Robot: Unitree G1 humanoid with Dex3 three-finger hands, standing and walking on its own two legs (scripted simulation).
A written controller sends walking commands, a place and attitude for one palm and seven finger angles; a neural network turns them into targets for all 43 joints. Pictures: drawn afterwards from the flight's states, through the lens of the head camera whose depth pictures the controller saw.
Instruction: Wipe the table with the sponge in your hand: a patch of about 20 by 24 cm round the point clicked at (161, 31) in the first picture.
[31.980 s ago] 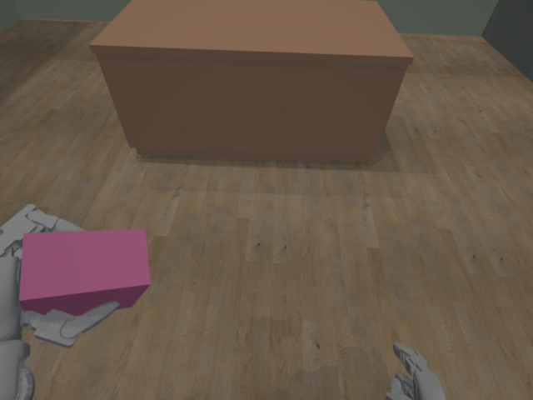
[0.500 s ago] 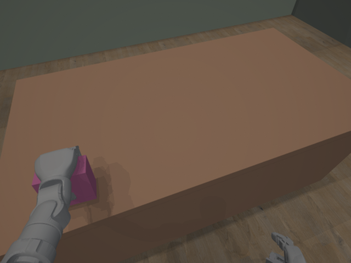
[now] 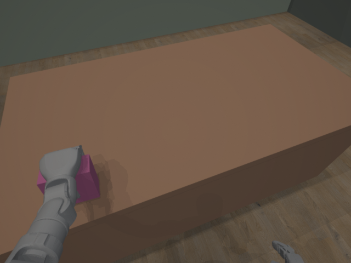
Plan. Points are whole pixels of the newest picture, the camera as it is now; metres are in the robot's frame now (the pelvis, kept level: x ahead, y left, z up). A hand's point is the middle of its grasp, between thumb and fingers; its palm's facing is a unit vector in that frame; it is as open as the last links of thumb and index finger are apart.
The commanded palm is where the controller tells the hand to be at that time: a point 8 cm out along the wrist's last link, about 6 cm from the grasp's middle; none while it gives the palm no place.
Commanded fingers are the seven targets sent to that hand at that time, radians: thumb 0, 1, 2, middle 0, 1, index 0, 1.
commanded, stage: lower the sponge onto the table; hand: left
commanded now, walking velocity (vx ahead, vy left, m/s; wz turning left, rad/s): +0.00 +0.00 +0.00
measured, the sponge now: (73, 185) +0.30 +0.31 -0.06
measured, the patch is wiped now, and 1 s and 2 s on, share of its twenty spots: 0.05 0.30 0.40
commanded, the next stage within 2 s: wipe forward along the first lane in 0.02 s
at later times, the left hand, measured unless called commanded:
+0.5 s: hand (69, 164) +0.35 +0.32 -0.02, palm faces -0.16 +0.01 -0.99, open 10.4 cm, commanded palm +0.34 +0.31 +0.01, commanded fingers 0.00 0.10 1.30 -1.20 -1.60 -1.20 -1.60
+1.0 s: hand (66, 150) +0.39 +0.35 -0.02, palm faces -0.16 +0.01 -0.99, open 10.4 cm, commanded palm +0.39 +0.33 +0.01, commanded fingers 0.00 0.10 1.30 -1.20 -1.60 -1.20 -1.60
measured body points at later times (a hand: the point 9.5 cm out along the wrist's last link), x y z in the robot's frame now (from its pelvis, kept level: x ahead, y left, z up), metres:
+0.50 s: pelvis -0.02 -0.01 -0.01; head +0.04 -0.02 +0.43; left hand +0.35 +0.32 +0.03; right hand +0.10 -0.28 -0.14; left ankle +0.01 +0.08 -0.73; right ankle +0.00 -0.10 -0.73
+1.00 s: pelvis -0.04 -0.01 -0.04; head +0.06 +0.00 +0.40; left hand +0.40 +0.34 +0.03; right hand +0.01 -0.29 -0.16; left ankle +0.01 +0.08 -0.73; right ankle +0.00 -0.10 -0.73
